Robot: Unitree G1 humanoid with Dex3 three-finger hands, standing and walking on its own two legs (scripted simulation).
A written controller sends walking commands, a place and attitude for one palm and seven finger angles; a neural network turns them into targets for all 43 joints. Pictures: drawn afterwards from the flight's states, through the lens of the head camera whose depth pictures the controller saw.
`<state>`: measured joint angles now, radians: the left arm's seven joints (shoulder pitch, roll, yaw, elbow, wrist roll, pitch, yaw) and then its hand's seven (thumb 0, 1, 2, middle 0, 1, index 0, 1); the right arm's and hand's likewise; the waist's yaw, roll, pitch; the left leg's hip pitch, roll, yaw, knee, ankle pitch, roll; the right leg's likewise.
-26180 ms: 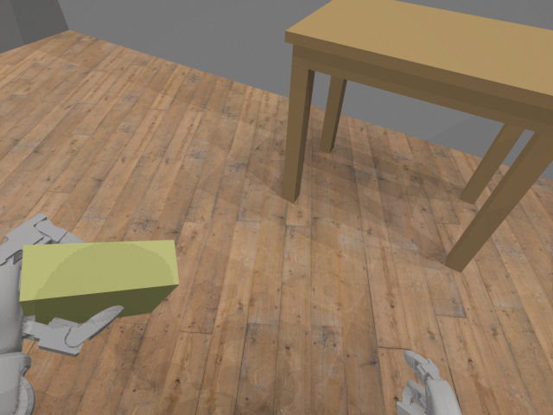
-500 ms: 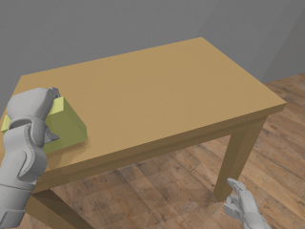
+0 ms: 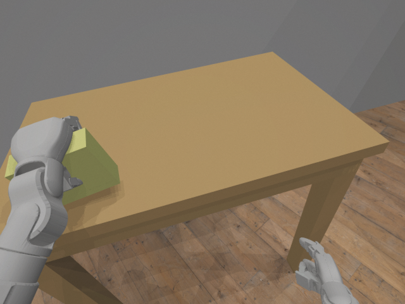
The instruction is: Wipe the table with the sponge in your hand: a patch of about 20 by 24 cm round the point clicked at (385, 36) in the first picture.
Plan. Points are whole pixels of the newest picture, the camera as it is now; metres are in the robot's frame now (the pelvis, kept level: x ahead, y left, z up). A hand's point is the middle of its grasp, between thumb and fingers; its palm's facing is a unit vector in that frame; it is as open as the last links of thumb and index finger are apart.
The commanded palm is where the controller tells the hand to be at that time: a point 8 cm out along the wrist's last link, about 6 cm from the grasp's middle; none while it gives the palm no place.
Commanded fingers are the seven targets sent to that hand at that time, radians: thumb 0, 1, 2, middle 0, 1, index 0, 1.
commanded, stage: move the sponge above the wiping area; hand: left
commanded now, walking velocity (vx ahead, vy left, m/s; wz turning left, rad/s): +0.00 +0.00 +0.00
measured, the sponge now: (76, 176) +0.28 +0.31 +0.13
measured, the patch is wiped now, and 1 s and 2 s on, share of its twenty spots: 0.00 0.00 0.00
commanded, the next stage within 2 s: none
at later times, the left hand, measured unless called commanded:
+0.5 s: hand (51, 163) +0.26 +0.32 +0.19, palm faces +0.13 -0.04 -0.99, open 9.4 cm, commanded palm +0.22 +0.31 +0.26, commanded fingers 0.00 0.10 1.30 -1.20 -1.60 -1.20 -1.60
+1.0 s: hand (50, 167) +0.25 +0.31 +0.19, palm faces +0.14 -0.03 -0.99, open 9.4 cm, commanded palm +0.22 +0.30 +0.26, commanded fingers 0.00 0.10 1.30 -1.20 -1.60 -1.20 -1.60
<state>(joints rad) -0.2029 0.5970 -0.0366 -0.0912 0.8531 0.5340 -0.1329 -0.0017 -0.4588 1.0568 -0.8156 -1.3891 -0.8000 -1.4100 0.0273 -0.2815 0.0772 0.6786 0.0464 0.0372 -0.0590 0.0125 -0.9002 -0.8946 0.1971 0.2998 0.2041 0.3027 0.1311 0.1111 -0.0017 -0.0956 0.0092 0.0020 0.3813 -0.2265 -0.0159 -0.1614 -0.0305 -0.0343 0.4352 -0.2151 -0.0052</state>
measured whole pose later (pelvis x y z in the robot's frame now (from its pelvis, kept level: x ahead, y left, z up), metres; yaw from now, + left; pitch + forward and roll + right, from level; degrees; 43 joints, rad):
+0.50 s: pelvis +0.00 +0.00 +0.00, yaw +1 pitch -4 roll +1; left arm -0.18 0.65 -0.01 -0.14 0.85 0.56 -0.21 0.00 -0.46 1.06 -0.82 -1.39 -0.80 -1.41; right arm 0.01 -0.28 0.09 0.66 0.05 0.05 -0.07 0.01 -0.90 -0.89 0.20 0.30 0.20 0.30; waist 0.14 0.11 0.01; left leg -0.10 0.01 -0.01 0.39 -0.23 -0.02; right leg -0.15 -0.03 -0.05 0.44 -0.22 -0.01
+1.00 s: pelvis -0.02 -0.01 +0.00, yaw +1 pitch -5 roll +1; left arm -0.22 0.64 -0.04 -0.06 0.85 0.55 -0.18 0.00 -0.46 1.06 -0.82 -1.39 -0.80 -1.41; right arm 0.01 -0.28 0.09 0.67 0.05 0.04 -0.09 0.01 -0.90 -0.89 0.20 0.30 0.20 0.30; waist 0.14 0.11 0.01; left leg -0.11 0.01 -0.01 0.39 -0.21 -0.03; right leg -0.17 -0.03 -0.05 0.45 -0.20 -0.02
